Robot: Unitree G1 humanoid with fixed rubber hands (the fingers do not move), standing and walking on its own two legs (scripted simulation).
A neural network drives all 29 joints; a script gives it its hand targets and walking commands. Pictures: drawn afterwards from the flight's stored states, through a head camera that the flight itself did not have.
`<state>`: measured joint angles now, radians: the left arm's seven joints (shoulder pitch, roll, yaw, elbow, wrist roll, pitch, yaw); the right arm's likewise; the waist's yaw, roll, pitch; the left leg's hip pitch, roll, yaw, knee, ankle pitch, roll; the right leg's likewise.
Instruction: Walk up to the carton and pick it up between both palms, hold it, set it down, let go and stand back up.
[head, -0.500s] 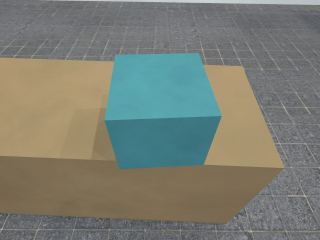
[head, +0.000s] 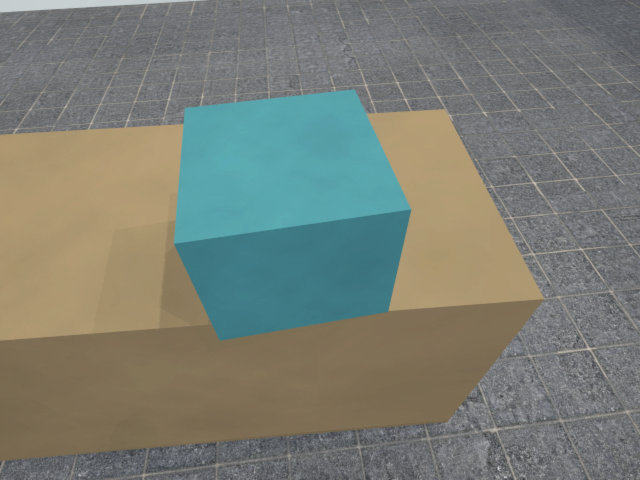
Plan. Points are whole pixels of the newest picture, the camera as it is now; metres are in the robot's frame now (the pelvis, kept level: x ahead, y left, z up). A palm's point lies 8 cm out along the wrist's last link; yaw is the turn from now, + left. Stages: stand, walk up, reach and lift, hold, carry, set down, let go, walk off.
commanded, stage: walk up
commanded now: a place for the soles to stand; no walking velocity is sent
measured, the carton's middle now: (288, 212) +0.50 +0.06 +0.04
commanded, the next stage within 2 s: reach and lift in 0.24 s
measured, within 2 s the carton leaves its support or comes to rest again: neither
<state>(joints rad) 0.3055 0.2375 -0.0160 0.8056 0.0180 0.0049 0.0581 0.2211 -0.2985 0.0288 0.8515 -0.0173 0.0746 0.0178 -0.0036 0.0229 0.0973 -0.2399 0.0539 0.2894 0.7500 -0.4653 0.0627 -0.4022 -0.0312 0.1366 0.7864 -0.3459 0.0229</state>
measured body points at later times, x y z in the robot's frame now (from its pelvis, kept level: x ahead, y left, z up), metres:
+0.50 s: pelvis -0.01 +0.01 +0.01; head +0.02 +0.01 +0.46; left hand +0.22 +0.25 -0.07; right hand +0.17 -0.25 -0.09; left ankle -0.02 +0.07 -0.71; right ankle +0.03 -0.11 -0.71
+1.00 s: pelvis -0.01 +0.02 +0.02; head +0.01 +0.02 +0.47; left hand +0.16 +0.27 -0.06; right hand +0.16 -0.20 -0.08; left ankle -0.02 +0.07 -0.71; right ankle +0.03 -0.11 -0.71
